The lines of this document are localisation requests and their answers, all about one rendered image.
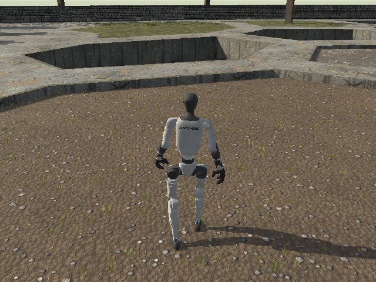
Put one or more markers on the right robot hand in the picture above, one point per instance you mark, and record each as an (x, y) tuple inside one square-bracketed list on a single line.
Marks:
[(221, 176)]

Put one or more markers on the robot head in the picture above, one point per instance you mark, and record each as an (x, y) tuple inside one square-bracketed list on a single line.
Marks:
[(190, 102)]

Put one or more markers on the right robot thigh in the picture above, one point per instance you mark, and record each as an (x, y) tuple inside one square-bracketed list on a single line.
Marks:
[(201, 173)]

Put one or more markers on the robot right upper arm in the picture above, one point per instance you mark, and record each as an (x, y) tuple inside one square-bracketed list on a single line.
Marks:
[(207, 124)]

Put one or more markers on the robot left upper arm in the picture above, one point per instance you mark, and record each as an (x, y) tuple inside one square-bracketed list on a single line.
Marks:
[(171, 122)]

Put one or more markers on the right robot forearm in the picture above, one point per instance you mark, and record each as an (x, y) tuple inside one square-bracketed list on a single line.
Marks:
[(217, 158)]

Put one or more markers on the left robot hand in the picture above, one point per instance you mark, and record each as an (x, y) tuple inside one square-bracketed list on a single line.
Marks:
[(161, 161)]

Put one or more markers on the left robot forearm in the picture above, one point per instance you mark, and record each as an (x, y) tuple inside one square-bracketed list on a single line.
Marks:
[(160, 152)]

